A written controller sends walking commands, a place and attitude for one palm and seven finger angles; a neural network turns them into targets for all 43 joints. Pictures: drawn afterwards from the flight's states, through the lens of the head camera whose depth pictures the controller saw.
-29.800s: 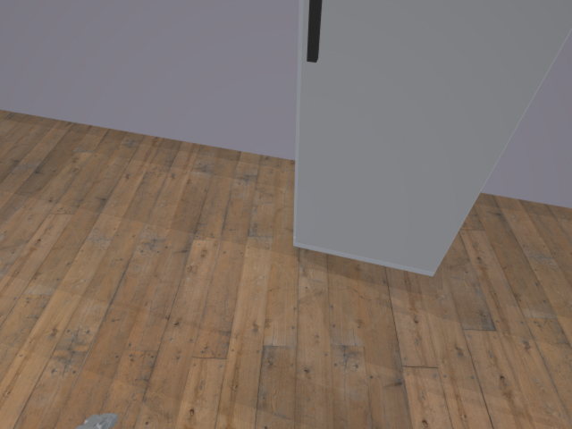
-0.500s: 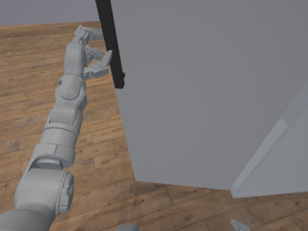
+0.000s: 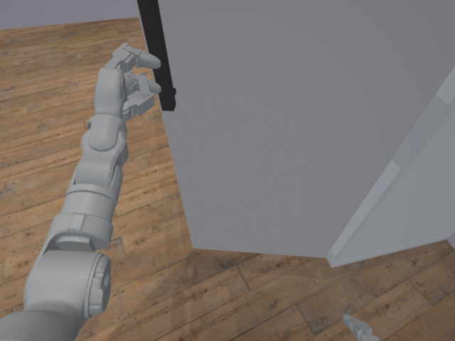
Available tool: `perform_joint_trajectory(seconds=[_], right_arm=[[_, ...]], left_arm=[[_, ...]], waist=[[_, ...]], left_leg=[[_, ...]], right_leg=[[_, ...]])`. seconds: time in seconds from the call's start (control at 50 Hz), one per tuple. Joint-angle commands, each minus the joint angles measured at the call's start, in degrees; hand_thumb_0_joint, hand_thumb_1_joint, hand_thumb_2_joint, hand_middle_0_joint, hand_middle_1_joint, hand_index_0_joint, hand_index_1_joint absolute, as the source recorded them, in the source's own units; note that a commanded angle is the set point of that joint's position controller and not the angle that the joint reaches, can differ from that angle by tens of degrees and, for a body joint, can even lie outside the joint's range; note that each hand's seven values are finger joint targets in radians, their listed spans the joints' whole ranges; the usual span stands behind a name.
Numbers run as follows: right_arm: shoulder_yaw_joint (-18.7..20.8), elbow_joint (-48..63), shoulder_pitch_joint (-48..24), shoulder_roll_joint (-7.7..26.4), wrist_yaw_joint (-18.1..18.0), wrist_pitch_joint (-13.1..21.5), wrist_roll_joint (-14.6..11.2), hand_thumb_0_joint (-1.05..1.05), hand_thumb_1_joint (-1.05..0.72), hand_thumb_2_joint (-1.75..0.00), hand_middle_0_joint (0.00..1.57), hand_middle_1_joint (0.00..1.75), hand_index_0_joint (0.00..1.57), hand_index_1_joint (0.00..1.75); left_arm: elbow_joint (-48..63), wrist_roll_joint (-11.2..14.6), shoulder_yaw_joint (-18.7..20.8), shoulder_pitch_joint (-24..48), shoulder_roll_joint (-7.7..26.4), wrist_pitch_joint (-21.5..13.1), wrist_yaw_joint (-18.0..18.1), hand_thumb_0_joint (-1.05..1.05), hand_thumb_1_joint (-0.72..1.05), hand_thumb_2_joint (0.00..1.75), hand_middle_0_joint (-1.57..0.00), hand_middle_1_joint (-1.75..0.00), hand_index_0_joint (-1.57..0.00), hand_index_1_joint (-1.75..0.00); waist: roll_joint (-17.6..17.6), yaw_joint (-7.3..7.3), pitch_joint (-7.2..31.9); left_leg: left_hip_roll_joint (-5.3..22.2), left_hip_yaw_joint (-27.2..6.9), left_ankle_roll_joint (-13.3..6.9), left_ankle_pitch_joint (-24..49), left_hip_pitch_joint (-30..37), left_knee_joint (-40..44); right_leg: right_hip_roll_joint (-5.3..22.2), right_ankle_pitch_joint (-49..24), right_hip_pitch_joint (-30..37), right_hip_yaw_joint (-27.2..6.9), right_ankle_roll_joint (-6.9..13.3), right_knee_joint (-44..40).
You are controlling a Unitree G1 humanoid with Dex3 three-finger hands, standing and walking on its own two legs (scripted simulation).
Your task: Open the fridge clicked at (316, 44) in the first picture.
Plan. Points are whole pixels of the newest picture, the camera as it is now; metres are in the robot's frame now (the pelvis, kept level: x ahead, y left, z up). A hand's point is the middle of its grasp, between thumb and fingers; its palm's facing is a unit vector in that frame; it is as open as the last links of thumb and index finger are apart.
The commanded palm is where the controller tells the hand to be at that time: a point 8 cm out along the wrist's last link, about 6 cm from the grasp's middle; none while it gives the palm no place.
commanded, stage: stop walking and hold the door back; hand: left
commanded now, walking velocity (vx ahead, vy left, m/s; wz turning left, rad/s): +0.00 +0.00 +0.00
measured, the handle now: (158, 35) +0.54 +0.13 +0.26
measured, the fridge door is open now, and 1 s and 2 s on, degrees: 72 72 68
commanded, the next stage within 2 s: loosen the grip on the handle in 0.48 s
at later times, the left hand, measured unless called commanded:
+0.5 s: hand (144, 101) +0.43 +0.15 +0.21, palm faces +0.07 -0.98 -0.16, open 4.7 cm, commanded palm +0.41 +0.20 +0.20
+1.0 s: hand (168, 110) +0.44 +0.11 +0.18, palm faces +0.07 -0.99 -0.16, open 12.4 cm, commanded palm +0.42 +0.17 +0.19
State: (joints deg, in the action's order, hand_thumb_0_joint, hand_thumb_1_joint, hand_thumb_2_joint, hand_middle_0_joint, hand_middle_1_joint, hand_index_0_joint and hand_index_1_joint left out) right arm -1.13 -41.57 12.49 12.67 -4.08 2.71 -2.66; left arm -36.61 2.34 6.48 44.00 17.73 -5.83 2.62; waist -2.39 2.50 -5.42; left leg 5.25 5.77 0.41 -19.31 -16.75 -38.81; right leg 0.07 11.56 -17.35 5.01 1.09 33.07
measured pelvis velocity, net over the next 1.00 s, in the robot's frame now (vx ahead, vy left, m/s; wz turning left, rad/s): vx -0.01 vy -0.02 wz -0.06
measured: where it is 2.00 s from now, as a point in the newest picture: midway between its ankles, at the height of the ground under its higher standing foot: outside the picture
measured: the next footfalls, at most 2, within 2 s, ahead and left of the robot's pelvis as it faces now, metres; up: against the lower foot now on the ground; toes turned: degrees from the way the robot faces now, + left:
none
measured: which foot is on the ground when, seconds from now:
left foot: down 0.00-1.00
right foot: down 0.00-1.00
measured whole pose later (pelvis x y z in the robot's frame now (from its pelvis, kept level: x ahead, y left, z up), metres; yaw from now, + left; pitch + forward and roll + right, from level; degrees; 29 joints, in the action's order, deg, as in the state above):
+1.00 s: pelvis -0.01 -0.02 +0.01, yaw -3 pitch +1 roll +1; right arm -0.3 -40.4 18.2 14.8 -0.9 7.3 -2.6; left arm -41.4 0.9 10.6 38.8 18.0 -15.8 1.5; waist 1.5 3.6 0.0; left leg 2.2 3.5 0.2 -14.7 -18.5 -31.6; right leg -1.1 10.1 -22.4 2.0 2.5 30.9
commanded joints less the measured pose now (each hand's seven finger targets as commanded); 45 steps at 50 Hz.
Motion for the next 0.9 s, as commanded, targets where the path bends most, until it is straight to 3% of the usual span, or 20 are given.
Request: perform_joint_trajectory(seconds=[0.0,0.04,0.06,0.08,0.12,0.18,0.26,0.4,0.54,0.56,0.58,0.6,0.62,0.66,0.7,0.74,0.78,0.8,0.86,0.88], right_arm=[[3.2,8.3,-3.9,8.1,-1.6,2.7,0.2,0.0,-0.9,-0.9,0.2,0.3,0.2,0.3],[2.4,8.7,-4.7,7.2,-1.7,3.4,0.4,0.0,-0.9,-0.9,0.2,0.3,0.2,0.3],[2.1,9.0,-5.2,6.9,-1.8,3.6,0.5,0.0,-0.9,-0.9,0.2,0.3,0.2,0.3],[2.3,9.2,-6.8,7.5,-1.8,3.8,0.4,0.0,-0.9,-0.9,0.2,0.3,0.2,0.3],[2.0,9.5,-8.0,7.4,-1.1,3.2,0.5,0.0,-0.9,-0.9,0.2,0.3,0.2,0.3],[2.2,8.6,-7.6,8.0,-1.2,2.8,0.3,0.0,-0.9,-0.9,0.2,0.3,0.2,0.3],[2.5,8.1,-7.4,7.9,-1.4,2.1,0.5,0.0,-0.9,-0.9,0.2,0.3,0.2,0.3],[2.4,9.2,-8.6,7.5,-2.0,0.5,0.7,0.0,-0.9,-0.9,0.2,0.3,0.2,0.3],[2.0,10.9,-9.5,6.8,-1.9,-0.9,0.6,0.0,-0.9,-0.9,0.2,0.3,0.2,0.3],[5.6,11.0,-5.9,6.5,-0.1,2.6,2.3,0.0,-0.9,-0.9,0.2,0.3,0.2,0.3],[8.9,5.1,-1.7,11.7,1.6,5.0,4.2,0.0,-0.9,-0.9,0.2,0.3,0.2,0.3],[4.5,7.2,2.7,8.0,1.8,6.6,1.1,0.0,-0.9,-0.9,0.2,0.3,0.2,0.3],[4.9,6.4,4.9,8.1,1.9,6.2,0.3,0.0,-0.9,-0.9,0.2,0.3,0.2,0.3],[4.4,8.2,1.5,10.1,2.5,6.8,1.4,0.0,-0.9,-0.9,0.2,0.3,0.2,0.3],[3.8,8.6,2.2,9.4,3.6,7.4,1.2,0.0,-0.9,-0.9,0.2,0.3,0.2,0.3],[4.2,8.4,3.4,9.9,4.3,7.3,0.5,0.0,-0.9,-0.9,0.2,0.3,0.2,0.3],[4.2,8.3,3.4,11.2,3.6,7.0,-0.1,0.0,-0.9,-0.9,0.2,0.3,0.2,0.3],[3.9,8.7,3.3,11.3,3.4,7.0,-0.2,0.0,-0.9,-0.9,0.2,0.3,0.2,0.3],[2.8,8.8,1.4,9.5,2.5,7.5,-0.4,0.0,-0.9,-0.9,0.2,0.3,0.2,0.3],[2.9,8.4,1.4,9.6,2.4,7.4,0.0,0.0,-0.9,-0.9,0.2,0.3,0.2,0.3]], left_arm=[[19.8,1.0,9.6,21.1,17.4,-3.3,2.0,0.0,0.9,0.9,-0.45,-1.4,-0.45,-1.4],[26.5,1.5,6.6,21.6,13.1,-3.7,1.8,0.0,0.9,0.9,-0.45,-1.4,-0.45,-1.4],[28.2,1.7,4.5,19.7,9.8,-3.8,1.7,0.0,0.9,0.9,-0.45,-1.4,-0.45,-1.4],[29.7,2.0,2.0,19.1,7.2,-3.8,1.4,0.0,0.9,0.9,-0.45,-1.4,-0.45,-1.4],[29.0,1.9,0.1,17.7,4.0,-3.6,1.4,0.0,0.9,0.9,-0.45,-1.4,-0.45,-1.4],[27.7,1.4,-3.9,20.4,1.2,-3.2,1.7,0.0,0.9,0.9,-0.45,-1.4,-0.45,-1.4],[27.5,1.0,-4.2,21.1,1.7,-3.0,2.1,0.0,0.9,0.9,-0.45,-1.4,-0.45,-1.4],[29.6,1.2,0.8,17.2,6.9,-3.3,3.0,0.0,0.9,0.9,-0.45,-1.4,-0.45,-1.4],[29.8,1.6,1.5,9.2,6.2,-2.9,2.7,0.0,0.9,0.9,-0.45,-1.4,-0.45,-1.4],[29.9,-7.2,21.6,55.0,37.4,-3.5,1.9,0.0,0.9,0.9,-0.45,-1.4,-0.45,-1.4],[14.0,-7.4,22.3,57.3,34.0,1.3,-1.8,0.0,0.78,0.84,-0.45,-1.4,-0.45,-1.4],[7.6,-5.2,6.2,37.8,13.6,2.3,-3.1,0.0,0.66,0.78,-0.45,-1.4,-0.45,-1.4],[6.4,-2.4,2.4,24.4,2.7,2.3,-5.2,0.0,0.54,0.73,-0.45,-1.4,-0.45,-1.4],[12.3,4.8,5.9,19.6,3.8,-0.3,-9.0,0.0,0.3,0.61,-0.45,-1.4,-0.45,-1.4],[11.5,5.3,-3.0,19.5,-4.8,-4.5,-11.5,0.0,0.05,0.49,-0.45,-1.4,-0.45,-1.4],[7.6,3.3,-4.3,17.0,-4.4,-8.5,-10.6,0.0,-0.19,0.37,-0.45,-1.4,-0.45,-1.4],[3.7,3.0,2.8,16.6,3.9,-10.2,-8.3,0.0,-0.43,0.26,-0.44,-1.38,-0.44,-1.38],[4.7,3.0,3.7,20.2,6.0,-10.9,-7.4,0.0,-0.55,0.2,-0.42,-1.37,-0.42,-1.37],[8.4,2.0,8.4,28.8,14.0,-12.5,-3.2,0.0,-0.55,0.2,-0.38,-1.32,-0.38,-1.32],[10.4,0.8,12.9,29.8,20.2,-13.5,-1.2,0.0,-0.55,0.2,-0.37,-1.3,-0.37,-1.3]], waist=[[14.8,-3.38,19.9],[13.9,-2.42,23.4],[10.3,-2.02,24.8],[2.5,-2.13,25.3],[-3.6,-2.98,23.3],[-1.2,-2.9,21.2],[-0.1,-2.79,23.7],[2.1,-3.11,24.3],[5.2,-3.08,23.6],[17.3,-4.36,14.1],[-10.5,2.14,30.3],[0.3,1.45,31.4],[-0.7,0.6,32.2],[-10.6,-2.79,36.1],[-4.6,-0.2,29.0],[8.3,1.42,18.8],[15.1,1.03,11.4],[15.8,1.02,12.2],[8.9,-0.64,15.9],[4.4,-2.06,18.1]], left_leg=[[-1.5,-5.3,0.0,-4.9,-3.4,-1.1],[-1.1,-5.3,-0.3,4.5,2.7,6.8],[0.3,-5.6,-0.9,15.1,7.5,10.4],[3.4,-7.3,-1.8,24.3,12.1,12.0],[8.2,-12.4,-4.0,26.6,12.1,14.3],[6.8,-9.9,-3.2,25.6,10.8,13.3],[4.3,-6.7,-1.3,21.4,10.7,11.1],[3.7,-6.7,-1.1,23.2,9.6,11.7],[2.9,-5.5,-0.7,21.1,8.3,11.6],[1.5,-1.9,-2.3,19.8,5.0,10.2],[-1.5,-9.6,1.0,34.1,9.7,17.3],[-1.6,-8.6,4.3,46.1,17.4,14.3],[-0.7,-8.2,5.6,50.0,20.9,11.0],[-1.3,-7.5,5.4,44.3,26.4,10.2],[-1.5,-6.6,3.2,35.6,20.6,10.1],[-1.1,-6.8,0.2,19.1,9.2,11.7],[-1.8,-6.3,-1.0,5.3,0.6,13.7],[-2.7,-5.5,-1.3,0.8,-0.9,14.4],[-5.0,-3.0,-2.0,-4.0,-3.5,13.2],[-5.1,-2.7,-2.0,-3.4,-3.6,12.5]], right_leg=[[14.9,-7.4,13.4,-16.6,6.8,-12.3],[12.8,-13.5,14.0,-11.3,4.6,-7.7],[9.6,-13.9,12.5,-7.5,2.1,-4.8],[6.1,-12.8,9.3,-4.8,-0.2,-1.9],[2.2,-3.6,5.5,-3.3,-2.4,-1.6],[2.8,-5.0,6.3,-4.1,-2.1,-4.3],[5.5,-11.2,8.1,-6.4,-1.2,-6.1],[6.1,-15.5,10.5,-6.0,-0.9,-6.4],[6.7,-16.1,11.1,-7.0,-0.8,-7.8],[3.6,-20.3,8.3,-9.8,-0.3,-11.0],[1.8,-27.2,7.0,-3.5,3.5,1.2],[0.1,-12.7,-0.6,-1.6,2.6,-1.5],[-0.7,-11.9,-2.7,-1.5,1.9,-3.0],[0.5,-11.1,-1.4,-3.0,1.8,-5.0],[0.2,-12.4,-1.4,-2.5,1.5,-6.1],[0.0,-6.8,-2.8,-2.2,1.1,-6.7],[0.7,1.7,-2.8,-3.1,0.9,-8.8],[1.1,6.1,-2.2,-4.3,0.5,-9.8],[2.2,15.2,0.3,-8.8,0.1,-12.2],[2.7,15.8,2.4,-10.1,0.2,-12.2]])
